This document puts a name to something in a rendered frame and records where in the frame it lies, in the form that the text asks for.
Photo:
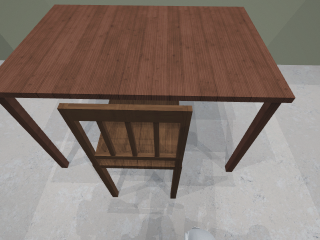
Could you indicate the robot right thigh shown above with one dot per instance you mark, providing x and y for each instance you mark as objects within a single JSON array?
[{"x": 198, "y": 234}]

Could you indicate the chair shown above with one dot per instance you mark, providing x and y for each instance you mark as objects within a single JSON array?
[{"x": 134, "y": 134}]

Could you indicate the table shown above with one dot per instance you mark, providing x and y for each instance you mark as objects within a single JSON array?
[{"x": 144, "y": 52}]

